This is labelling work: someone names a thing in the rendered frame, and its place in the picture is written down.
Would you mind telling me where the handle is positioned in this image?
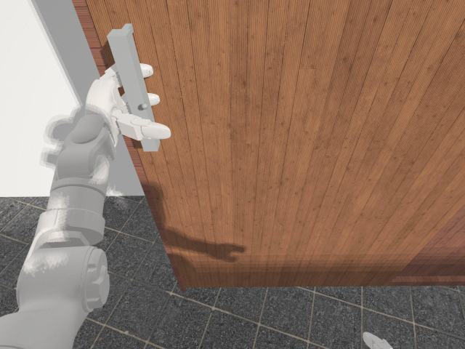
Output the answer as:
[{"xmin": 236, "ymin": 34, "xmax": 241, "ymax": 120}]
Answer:
[{"xmin": 107, "ymin": 23, "xmax": 160, "ymax": 151}]

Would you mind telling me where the wardrobe door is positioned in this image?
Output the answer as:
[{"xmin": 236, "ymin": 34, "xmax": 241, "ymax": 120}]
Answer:
[
  {"xmin": 86, "ymin": 0, "xmax": 465, "ymax": 287},
  {"xmin": 397, "ymin": 204, "xmax": 465, "ymax": 276}
]

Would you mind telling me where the left robot upper arm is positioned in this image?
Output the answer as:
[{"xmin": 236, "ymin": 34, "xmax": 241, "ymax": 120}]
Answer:
[{"xmin": 0, "ymin": 246, "xmax": 110, "ymax": 349}]

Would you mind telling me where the robot left hand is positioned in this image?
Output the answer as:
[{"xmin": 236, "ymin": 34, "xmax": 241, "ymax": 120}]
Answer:
[{"xmin": 85, "ymin": 63, "xmax": 171, "ymax": 141}]

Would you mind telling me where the left robot forearm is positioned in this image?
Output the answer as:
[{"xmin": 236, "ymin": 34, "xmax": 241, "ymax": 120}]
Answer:
[{"xmin": 16, "ymin": 114, "xmax": 118, "ymax": 309}]

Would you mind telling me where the robot right hand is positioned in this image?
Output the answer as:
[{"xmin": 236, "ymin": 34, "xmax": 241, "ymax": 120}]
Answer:
[{"xmin": 363, "ymin": 332, "xmax": 393, "ymax": 349}]

